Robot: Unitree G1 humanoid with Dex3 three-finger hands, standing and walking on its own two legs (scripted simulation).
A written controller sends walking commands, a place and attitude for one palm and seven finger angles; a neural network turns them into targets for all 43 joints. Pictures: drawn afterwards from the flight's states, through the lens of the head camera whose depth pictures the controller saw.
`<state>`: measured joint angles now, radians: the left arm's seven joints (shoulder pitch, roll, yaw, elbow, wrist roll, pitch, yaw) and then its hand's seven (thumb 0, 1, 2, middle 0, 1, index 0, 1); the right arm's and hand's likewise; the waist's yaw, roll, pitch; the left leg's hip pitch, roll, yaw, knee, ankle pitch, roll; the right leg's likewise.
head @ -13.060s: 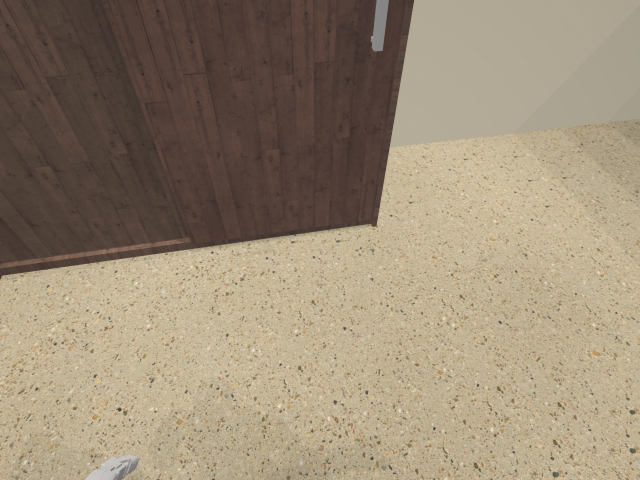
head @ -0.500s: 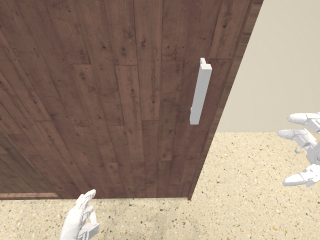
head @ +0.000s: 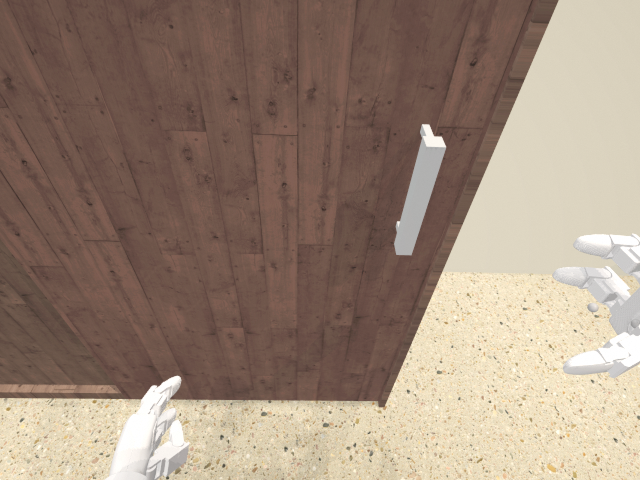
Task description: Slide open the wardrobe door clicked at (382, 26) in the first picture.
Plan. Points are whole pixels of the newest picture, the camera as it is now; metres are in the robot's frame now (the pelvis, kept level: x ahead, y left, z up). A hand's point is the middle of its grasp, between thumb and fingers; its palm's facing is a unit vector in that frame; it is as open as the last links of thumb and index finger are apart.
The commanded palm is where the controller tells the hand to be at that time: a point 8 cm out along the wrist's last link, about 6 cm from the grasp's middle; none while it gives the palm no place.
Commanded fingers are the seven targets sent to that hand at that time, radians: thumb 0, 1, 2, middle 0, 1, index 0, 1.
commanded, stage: move the hooked fingers beside the handle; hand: right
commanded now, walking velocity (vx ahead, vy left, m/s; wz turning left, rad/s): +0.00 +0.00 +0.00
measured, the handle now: (413, 193) +0.48 -0.12 +0.13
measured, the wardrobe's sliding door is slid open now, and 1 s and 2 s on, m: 0.00 0.00 0.00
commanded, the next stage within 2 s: none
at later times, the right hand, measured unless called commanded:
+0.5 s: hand (562, 286) +0.30 -0.26 +0.14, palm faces +0.04 +1.00 -0.04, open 14.0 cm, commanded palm +0.28 -0.30 +0.15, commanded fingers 0.00 0.50 -0.30 0.30 1.20 0.30 1.20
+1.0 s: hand (523, 253) +0.36 -0.24 +0.14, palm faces +0.03 +1.00 -0.01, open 14.0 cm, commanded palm +0.33 -0.28 +0.14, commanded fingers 0.00 0.50 -0.30 0.30 1.20 0.30 1.20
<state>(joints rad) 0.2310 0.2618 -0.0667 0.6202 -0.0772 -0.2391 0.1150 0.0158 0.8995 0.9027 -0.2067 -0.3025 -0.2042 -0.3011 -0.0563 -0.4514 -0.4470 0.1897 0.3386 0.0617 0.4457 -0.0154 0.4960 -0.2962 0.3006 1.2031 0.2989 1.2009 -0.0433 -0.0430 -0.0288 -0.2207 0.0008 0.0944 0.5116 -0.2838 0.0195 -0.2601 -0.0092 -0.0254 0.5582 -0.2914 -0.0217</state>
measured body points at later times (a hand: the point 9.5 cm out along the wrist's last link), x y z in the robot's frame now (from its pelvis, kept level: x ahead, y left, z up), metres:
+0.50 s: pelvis +0.00 +0.01 +0.00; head -0.01 +0.02 +0.45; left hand +0.17 +0.25 -0.08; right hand +0.29 -0.31 +0.15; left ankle -0.01 +0.11 -0.73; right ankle +0.00 -0.10 -0.73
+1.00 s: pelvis +0.00 +0.00 +0.00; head +0.01 +0.01 +0.45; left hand +0.15 +0.25 -0.09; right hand +0.35 -0.29 +0.14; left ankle -0.01 +0.11 -0.73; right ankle +0.00 -0.10 -0.73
